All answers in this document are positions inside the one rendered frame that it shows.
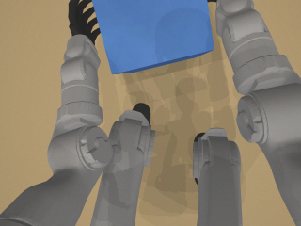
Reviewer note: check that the robot right forearm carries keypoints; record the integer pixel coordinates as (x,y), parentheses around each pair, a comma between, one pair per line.
(250,48)

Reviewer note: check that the robot left foot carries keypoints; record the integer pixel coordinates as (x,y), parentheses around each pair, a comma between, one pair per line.
(144,109)

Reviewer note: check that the robot right upper arm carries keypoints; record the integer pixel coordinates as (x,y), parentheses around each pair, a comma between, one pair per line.
(272,118)

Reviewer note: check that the robot left forearm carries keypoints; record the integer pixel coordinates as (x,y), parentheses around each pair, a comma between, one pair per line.
(79,86)

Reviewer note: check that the robot left hand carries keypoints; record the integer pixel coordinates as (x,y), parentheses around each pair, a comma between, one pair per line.
(78,20)

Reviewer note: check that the robot left upper arm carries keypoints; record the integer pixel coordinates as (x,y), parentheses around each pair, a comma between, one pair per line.
(77,159)

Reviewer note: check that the carton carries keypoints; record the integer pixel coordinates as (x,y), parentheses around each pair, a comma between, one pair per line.
(143,34)

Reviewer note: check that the right robot thigh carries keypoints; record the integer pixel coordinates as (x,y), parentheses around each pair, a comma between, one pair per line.
(219,183)

